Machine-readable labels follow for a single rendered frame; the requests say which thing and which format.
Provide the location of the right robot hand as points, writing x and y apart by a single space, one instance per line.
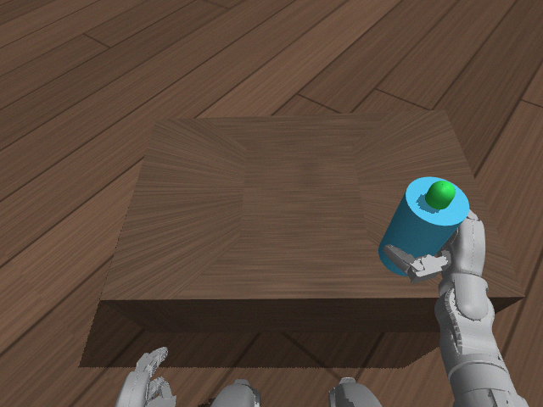
463 252

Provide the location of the right robot arm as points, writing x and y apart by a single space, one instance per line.
473 363

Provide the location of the left robot hand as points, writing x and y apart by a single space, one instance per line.
138 391

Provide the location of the bottle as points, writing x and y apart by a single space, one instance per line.
428 214

